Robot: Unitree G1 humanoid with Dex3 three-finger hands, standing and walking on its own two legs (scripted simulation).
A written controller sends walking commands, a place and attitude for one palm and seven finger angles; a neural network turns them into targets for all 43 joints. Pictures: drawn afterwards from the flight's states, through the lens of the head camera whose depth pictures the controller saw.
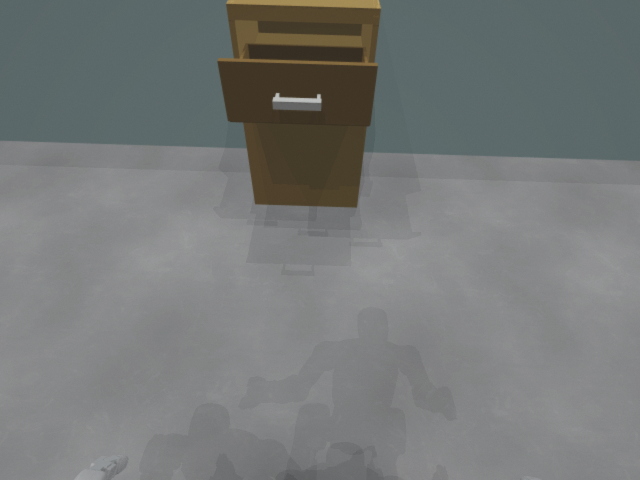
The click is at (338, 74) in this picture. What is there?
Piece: drawer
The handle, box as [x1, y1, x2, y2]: [272, 93, 320, 110]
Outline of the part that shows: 272,101 274,109 320,110 320,94 317,94 316,98 286,98 280,97 279,94 276,93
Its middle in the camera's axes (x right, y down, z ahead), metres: -0.07 -0.39 +1.08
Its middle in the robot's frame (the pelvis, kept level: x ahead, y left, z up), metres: +1.06 +0.12 -0.06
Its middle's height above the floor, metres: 0.71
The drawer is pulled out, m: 0.30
